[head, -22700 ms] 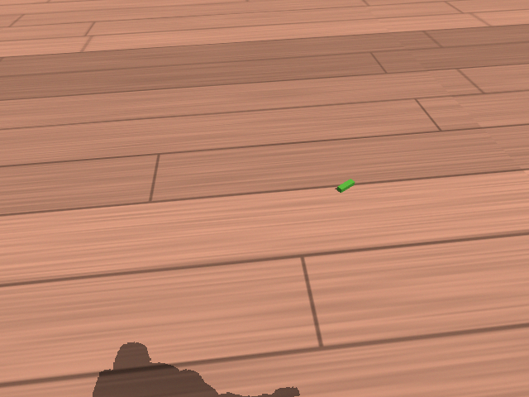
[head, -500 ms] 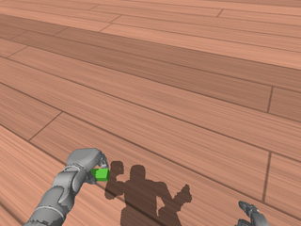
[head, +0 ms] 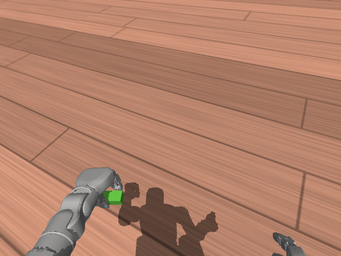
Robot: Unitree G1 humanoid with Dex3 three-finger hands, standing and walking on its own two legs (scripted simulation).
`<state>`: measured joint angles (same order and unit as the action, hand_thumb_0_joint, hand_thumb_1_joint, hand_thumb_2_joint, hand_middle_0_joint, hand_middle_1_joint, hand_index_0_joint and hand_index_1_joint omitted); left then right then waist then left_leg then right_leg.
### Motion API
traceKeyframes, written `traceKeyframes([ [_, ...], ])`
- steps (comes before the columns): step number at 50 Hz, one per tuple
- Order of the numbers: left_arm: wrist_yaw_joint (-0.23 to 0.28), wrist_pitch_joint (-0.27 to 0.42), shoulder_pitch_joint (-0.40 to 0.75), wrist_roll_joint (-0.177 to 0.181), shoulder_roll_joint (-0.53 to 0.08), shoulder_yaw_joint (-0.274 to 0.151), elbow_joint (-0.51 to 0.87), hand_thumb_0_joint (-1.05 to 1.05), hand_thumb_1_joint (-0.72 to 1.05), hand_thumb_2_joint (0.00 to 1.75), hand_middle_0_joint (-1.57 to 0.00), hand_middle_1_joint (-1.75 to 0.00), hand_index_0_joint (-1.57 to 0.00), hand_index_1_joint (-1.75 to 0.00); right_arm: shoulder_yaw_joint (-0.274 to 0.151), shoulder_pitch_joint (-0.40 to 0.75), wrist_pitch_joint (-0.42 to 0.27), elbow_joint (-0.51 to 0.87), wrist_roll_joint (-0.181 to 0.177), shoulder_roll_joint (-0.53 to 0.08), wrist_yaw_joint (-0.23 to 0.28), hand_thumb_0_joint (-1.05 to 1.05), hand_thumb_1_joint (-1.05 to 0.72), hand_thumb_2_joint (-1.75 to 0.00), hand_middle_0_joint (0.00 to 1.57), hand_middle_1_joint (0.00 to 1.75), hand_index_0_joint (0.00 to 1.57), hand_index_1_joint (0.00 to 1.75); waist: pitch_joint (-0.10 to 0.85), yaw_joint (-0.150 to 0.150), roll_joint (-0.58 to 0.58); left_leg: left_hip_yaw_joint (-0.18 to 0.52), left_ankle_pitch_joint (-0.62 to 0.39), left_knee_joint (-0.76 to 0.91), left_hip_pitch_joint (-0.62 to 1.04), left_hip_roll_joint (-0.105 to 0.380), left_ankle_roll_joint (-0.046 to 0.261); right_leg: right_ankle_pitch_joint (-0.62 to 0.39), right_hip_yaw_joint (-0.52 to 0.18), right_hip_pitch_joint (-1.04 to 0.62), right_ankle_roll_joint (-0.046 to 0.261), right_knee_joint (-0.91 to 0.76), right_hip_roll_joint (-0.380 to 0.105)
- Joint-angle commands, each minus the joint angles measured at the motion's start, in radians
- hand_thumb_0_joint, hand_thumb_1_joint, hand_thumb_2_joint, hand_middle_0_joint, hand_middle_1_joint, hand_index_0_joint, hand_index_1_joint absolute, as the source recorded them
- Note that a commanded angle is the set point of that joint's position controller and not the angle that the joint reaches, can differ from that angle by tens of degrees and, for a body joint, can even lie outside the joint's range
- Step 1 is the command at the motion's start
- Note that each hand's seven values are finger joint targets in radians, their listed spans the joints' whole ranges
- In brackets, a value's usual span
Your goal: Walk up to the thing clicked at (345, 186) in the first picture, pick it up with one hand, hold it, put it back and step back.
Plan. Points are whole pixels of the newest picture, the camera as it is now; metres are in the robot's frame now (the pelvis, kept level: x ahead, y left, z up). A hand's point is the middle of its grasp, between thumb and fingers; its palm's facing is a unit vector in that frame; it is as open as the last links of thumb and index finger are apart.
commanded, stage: crouch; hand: left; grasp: from above
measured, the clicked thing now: (105, 197) +0.31 +0.22 -0.07
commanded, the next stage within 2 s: lower in 2.00 s
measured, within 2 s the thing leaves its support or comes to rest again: neither
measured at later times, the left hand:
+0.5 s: hand (113, 211) +0.31 +0.23 -0.19, palm faces -0.42 +0.04 -0.91, open 6.0 cm
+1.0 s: hand (127, 224) +0.35 +0.25 -0.43, palm faces -0.46 +0.01 -0.89, open 6.1 cm
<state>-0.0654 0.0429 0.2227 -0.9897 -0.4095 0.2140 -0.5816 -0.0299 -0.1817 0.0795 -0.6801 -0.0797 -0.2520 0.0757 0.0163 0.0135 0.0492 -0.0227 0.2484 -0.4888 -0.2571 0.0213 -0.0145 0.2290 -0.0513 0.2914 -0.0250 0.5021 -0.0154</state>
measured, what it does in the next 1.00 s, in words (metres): lowers itself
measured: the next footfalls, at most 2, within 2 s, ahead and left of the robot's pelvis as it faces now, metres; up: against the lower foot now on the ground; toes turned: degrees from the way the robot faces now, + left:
none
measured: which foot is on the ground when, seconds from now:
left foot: down 0.00-1.00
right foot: down 0.00-1.00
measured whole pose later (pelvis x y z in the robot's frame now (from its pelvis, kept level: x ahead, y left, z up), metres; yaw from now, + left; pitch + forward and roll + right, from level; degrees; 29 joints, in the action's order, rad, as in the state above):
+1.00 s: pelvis -0.07 +0.01 -0.28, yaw +0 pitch +36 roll -4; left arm 0.35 0.14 0.74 -1.22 -0.48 0.04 -1.22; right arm -0.05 -0.20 -0.04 -0.75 0.06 -0.23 -0.02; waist 0.21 -0.15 0.04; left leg 0.06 0.66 -1.89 -1.87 -0.01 0.00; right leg 0.62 -0.01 1.84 -0.05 1.83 -0.01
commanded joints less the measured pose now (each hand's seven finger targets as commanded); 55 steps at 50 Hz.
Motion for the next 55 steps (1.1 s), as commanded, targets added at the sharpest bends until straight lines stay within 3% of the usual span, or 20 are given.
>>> traceKeyframes([
  [1, 0.050, -0.003, 0.287, 0.005, -0.188, -0.108, 0.148, 0.00, 0.90, 0.10, -1.26, -0.10, -1.29, -0.07, -0.037, 0.095, -0.042, 0.143, 0.007, -0.120, 0.004, 0.00, -0.90, -0.90, 0.20, 0.30, 0.20, 0.30, 0.210, -0.001, -0.054, -0.010, -0.189, 0.055, 0.089, -0.034, 0.025, -0.132, 0.046, -0.053, 0.033, -0.069, 0.043],
  [3, 0.059, 0.005, 0.292, -0.003, -0.194, -0.113, 0.133, 0.00, 0.91, 0.10, -1.26, -0.09, -1.30, -0.06, -0.039, 0.089, -0.040, 0.139, 0.009, -0.119, 0.004, 0.00, -0.90, -0.90, 0.20, 0.30, 0.20, 0.30, 0.200, 0.001, -0.052, -0.012, -0.179, 0.049, 0.075, -0.036, 0.025, -0.122, 0.045, -0.041, 0.033, -0.069, 0.042],
  [5, 0.070, 0.021, 0.293, -0.013, -0.172, -0.096, 0.105, 0.00, 0.91, 0.07, -1.25, -0.10, -1.30, -0.06, -0.039, 0.078, -0.039, 0.137, 0.012, -0.120, 0.002, 0.00, -0.90, -0.90, 0.20, 0.30, 0.20, 0.30, 0.191, -0.022, -0.086, -0.015, -0.158, 0.036, 0.064, -0.039, 0.030, -0.111, 0.039, -0.017, 0.029, -0.067, 0.037],
  [9, 0.136, 0.056, 0.297, -0.042, -0.162, -0.107, 0.009, 0.00, 0.92, 0.09, -1.28, -0.07, -1.31, -0.05, -0.042, 0.057, -0.030, 0.119, 0.024, -0.118, -0.004, 0.00, -0.90, -0.90, 0.20, 0.30, 0.20, 0.30, 0.176, -0.036, -0.098, -0.013, -0.124, -0.029, -0.016, -0.045, 0.029, -0.086, 0.041, 0.054, 0.029, -0.012, 0.031],
  [12, 0.218, 0.076, 0.394, -0.083, -0.182, -0.121, -0.078, 0.00, 0.95, 0.10, -1.28, -0.10, -1.32, -0.07, -0.050, 0.031, -0.026, 0.089, 0.041, -0.127, -0.012, 0.00, -0.90, -0.90, 0.20, 0.30, 0.20, 0.30, 0.216, -0.053, -0.067, -0.012, -0.101, -0.138, -0.111, -0.044, 0.020, -0.065, 0.044, 0.161, 0.033, 0.089, 0.036],
  [15, 0.297, 0.082, 0.478, -0.135, -0.148, -0.097, -0.159, 0.00, 0.95, 0.13, -1.28, -0.14, -1.32, -0.11, -0.070, -0.021, -0.032, 0.076, 0.057, -0.136, -0.027, 0.00, -0.90, -0.90, 0.20, 0.30, 0.20, 0.30, 0.313, -0.079, -0.037, -0.010, -0.073, -0.292, -0.228, -0.040, 0.012, -0.047, 0.045, 0.310, 0.039, 0.232, 0.038],
  [18, 0.369, 0.074, 0.553, -0.161, -0.122, -0.085, -0.247, 0.00, 0.95, 0.12, -1.28, -0.13, -1.32, -0.09, -0.085, -0.057, -0.035, 0.074, 0.067, -0.143, -0.041, 0.00, -0.90, -0.90, 0.20, 0.30, 0.20, 0.30, 0.386, -0.090, -0.024, -0.010, -0.043, -0.427, -0.371, -0.038, 0.013, -0.028, 0.047, 0.424, 0.042, 0.354, 0.037],
  [22, 0.427, 0.052, 0.614, -0.184, -0.149, -0.102, -0.344, 0.00, 0.93, 0.16, -1.27, -0.16, -1.31, -0.12, -0.099, -0.081, -0.047, 0.062, 0.078, -0.157, -0.047, 0.00, -0.90, -0.90, 0.20, 0.30, 0.20, 0.30, 0.461, -0.091, -0.001, 0.001, 0.039, -0.556, -0.558, -0.041, 0.015, 0.045, 0.061, 0.565, 0.047, 0.501, 0.040],
  [30, 0.464, 0.028, 0.703, -0.190, -0.231, -0.174, -0.373, 0.00, 0.92, 0.21, -1.25, -0.19, -1.29, -0.15, -0.112, -0.115, -0.080, 0.045, 0.104, -0.169, -0.036, 0.00, -0.90, -0.90, 0.20, 0.30, 0.20, 0.30, 0.651, -0.106, 0.053, 0.032, 0.174, -0.780, -0.820, -0.034, 0.019, 0.168, 0.076, 0.823, 0.059, 0.755, 0.035],
  [33, 0.458, 0.021, 0.733, -0.184, -0.215, -0.169, -0.389, 0.00, 0.90, 0.22, -1.24, -0.19, -1.28, -0.15, -0.116, -0.129, -0.091, 0.031, 0.112, -0.172, -0.035, 0.00, -0.90, -0.90, 0.20, 0.30, 0.20, 0.30, 0.703, -0.125, 0.047, 0.041, 0.180, -0.860, -0.882, -0.030, 0.023, 0.177, 0.086, 0.913, 0.061, 0.835, 0.036],
  [35, 0.457, 0.020, 0.748, -0.188, -0.258, -0.196, -0.405, 0.00, 0.90, 0.22, -1.24, -0.19, -1.27, -0.16, -0.113, -0.134, -0.095, 0.024, 0.116, -0.177, -0.036, 0.00, -0.90, -0.90, 0.20, 0.30, 0.20, 0.30, 0.705, -0.130, 0.043, 0.049, 0.216, -0.896, -0.952, -0.033, 0.024, 0.210, 0.090, 0.954, 0.062, 0.879, 0.038],
  [36, 0.452, 0.019, 0.709, -0.181, -0.242, -0.196, -0.462, 0.00, 0.92, 0.21, -1.24, -0.20, -1.28, -0.16, -0.111, -0.135, -0.098, 0.023, 0.120, -0.179, -0.039, 0.00, -0.90, -0.90, 0.20, 0.30, 0.20, 0.30, 0.683, -0.127, 0.032, 0.055, 0.235, -0.911, -0.975, -0.033, 0.023, 0.231, 0.095, 0.996, 0.064, 0.903, 0.036],
  [37, 0.445, 0.027, 0.757, -0.174, -0.216, -0.180, -0.438, 0.00, 0.91, 0.24, -1.24, -0.20, -1.28, -0.17, -0.112, -0.130, -0.103, 0.021, 0.122, -0.177, -0.043, 0.00, -0.90, -0.90, 0.20, 0.30, 0.20, 0.30, 0.686, -0.141, 0.049, 0.065, 0.269, -0.925, -0.994, -0.033, 0.020, 0.261, 0.100, 1.049, 0.066, 0.928, 0.037],
  [39, 0.437, 0.041, 0.782, -0.183, -0.257, -0.194, -0.465, 0.00, 0.91, 0.21, -1.23, -0.20, -1.27, -0.16, -0.110, -0.138, -0.108, 0.017, 0.123, -0.182, -0.046, 0.00, -0.90, -0.90, 0.20, 0.30, 0.20, 0.30, 0.691, -0.151, 0.047, 0.073, 0.315, -0.964, -1.034, -0.035, 0.020, 0.305, 0.104, 1.103, 0.067, 0.965, 0.037],
  [42, 0.435, 0.070, 0.817, -0.187, -0.256, -0.200, -0.471, 0.00, 0.92, 0.15, -1.19, -0.21, -1.26, -0.14, -0.104, -0.141, -0.122, 0.008, 0.129, -0.189, -0.059, 0.00, -0.89, -0.90, 0.20, 0.30, 0.20, 0.30, 0.698, -0.168, 0.059, 0.093, 0.356, -1.027, -1.093, -0.039, 0.020, 0.337, 0.113, 1.209, 0.067, 1.033, 0.033],
  [45, 0.451, 0.090, 0.848, -0.209, -0.268, -0.209, -0.462, 0.00, 0.96, 0.15, -1.21, -0.21, -1.29, -0.14, -0.096, -0.152, -0.137, -0.002, 0.138, -0.190, -0.074, 0.00, -0.89, -0.90, 0.20, 0.30, 0.20, 0.30, 0.784, -0.172, 0.089, 0.090, 0.293, -1.106, -1.104, -0.042, 0.020, 0.285, 0.121, 1.254, 0.069, 1.104, 0.030],
  [46, 0.458, 0.096, 0.854, -0.221, -0.315, -0.230, -0.461, 0.00, 0.96, 0.16, -1.22, -0.21, -1.29, -0.14, -0.095, -0.151, -0.139, -0.009, 0.140, -0.195, -0.079, 0.00, -0.89, -0.90, 0.20, 0.30, 0.20, 0.30, 0.810, -0.162, 0.111, 0.079, 0.265, -1.135, -1.120, -0.045, 0.021, 0.265, 0.119, 1.256, 0.070, 1.127, 0.031],
  [48, 0.471, 0.102, 0.850, -0.224, -0.292, -0.228, -0.478, 0.00, 1.00, 0.16, -1.24, -0.22, -1.32, -0.14, -0.092, -0.157, -0.144, -0.012, 0.149, -0.192, -0.093, 0.00, -0.89, -0.90, 0.20, 0.30, 0.20, 0.30, 0.808, -0.172, 0.121, 0.085, 0.245, -1.165, -1.126, -0.043, 0.018, 0.258, 0.126, 1.311, 0.069, 1.161, 0.029],
  [52, 0.499, 0.104, 0.897, -0.250, -0.335, -0.253, -0.473, 0.00, 1.01, 0.18, -1.25, -0.23, -1.32, -0.16, -0.090, -0.166, -0.149, -0.029, 0.162, -0.199, -0.111, 0.00, -0.89, -0.90, 0.20, 0.30, 0.20, 0.30, 0.868, -0.171, 0.177, 0.070, 0.197, -1.246, -1.148, -0.045, 0.020, 0.217, 0.133, 1.353, 0.069, 1.231, 0.030],
  [55, 0.504, 0.098, 0.911, -0.245, -0.315, -0.246, -0.489, 0.00, 1.00, 0.17, -1.25, -0.22, -1.32, -0.15, -0.089, -0.167, -0.152, -0.033, 0.171, -0.200, -0.125, 0.00, -0.89, -0.90, 0.20, 0.30, 0.20, 0.30, 0.871, -0.188, 0.165, 0.063, 0.167, -1.303, -1.190, -0.047, 0.026, 0.184, 0.138, 1.369, 0.064, 1.269, 0.030],
])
